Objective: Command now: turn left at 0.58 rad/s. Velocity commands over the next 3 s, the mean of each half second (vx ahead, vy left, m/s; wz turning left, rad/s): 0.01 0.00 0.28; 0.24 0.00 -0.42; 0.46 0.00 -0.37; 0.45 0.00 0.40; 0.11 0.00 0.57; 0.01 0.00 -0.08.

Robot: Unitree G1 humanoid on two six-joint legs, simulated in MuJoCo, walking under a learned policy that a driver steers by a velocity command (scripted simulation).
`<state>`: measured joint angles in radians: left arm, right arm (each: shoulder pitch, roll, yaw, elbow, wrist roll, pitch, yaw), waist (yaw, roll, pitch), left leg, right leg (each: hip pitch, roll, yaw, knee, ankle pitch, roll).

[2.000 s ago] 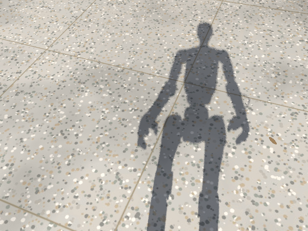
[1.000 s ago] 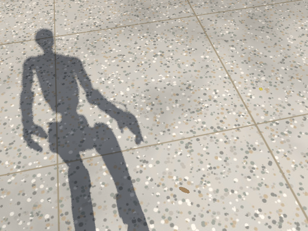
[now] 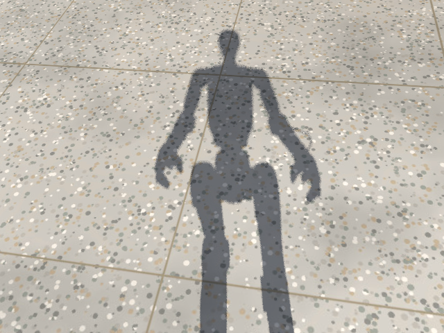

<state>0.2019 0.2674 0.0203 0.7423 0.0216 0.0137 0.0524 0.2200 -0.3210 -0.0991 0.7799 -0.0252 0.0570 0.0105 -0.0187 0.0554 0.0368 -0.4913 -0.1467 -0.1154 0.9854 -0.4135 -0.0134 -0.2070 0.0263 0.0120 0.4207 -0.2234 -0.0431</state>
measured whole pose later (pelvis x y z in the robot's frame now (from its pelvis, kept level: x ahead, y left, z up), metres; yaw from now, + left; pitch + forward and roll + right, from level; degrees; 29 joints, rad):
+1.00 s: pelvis +0.05 -0.04 +0.00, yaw -10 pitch +1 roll +2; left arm 0.39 0.26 0.05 0.85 0.01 -0.02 -0.02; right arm 0.20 -0.31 -0.05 0.83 -0.05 -0.02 0.04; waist 0.01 0.05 0.01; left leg -0.49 0.05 0.02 0.98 -0.26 0.01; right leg -0.07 0.08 0.04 0.32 -0.26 -0.10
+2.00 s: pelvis +0.55 -0.21 +0.00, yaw -5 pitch +1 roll +0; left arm 0.26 0.24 0.03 0.81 0.02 -0.08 0.01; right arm 0.23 -0.32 -0.09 0.81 -0.03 0.01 0.03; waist 0.00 0.05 0.05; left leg -0.56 0.00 -0.01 1.08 -0.31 0.02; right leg -0.18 -0.01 -0.12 0.37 -0.20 -0.04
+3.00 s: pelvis +0.69 -0.22 -0.01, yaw +6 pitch +1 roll +1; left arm 0.22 0.28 0.06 0.77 0.01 0.03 0.00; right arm 0.18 -0.27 -0.04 0.77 0.00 0.01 -0.04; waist 0.01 -0.01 0.03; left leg -0.23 -0.07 -0.04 0.54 -0.35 0.02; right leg -0.29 0.09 0.15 0.53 -0.24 -0.04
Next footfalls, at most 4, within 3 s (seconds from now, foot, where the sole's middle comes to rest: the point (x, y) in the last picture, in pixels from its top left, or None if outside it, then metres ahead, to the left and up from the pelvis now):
0.34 left None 0.00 0.11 -0.78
0.84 right None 0.02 -0.10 -0.78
1.30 left None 0.42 -0.04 -0.78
1.78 right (350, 295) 0.58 -0.31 -0.78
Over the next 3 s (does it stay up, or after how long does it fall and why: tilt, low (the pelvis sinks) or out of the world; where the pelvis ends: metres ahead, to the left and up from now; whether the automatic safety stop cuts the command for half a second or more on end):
stays up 0.69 -0.22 -0.01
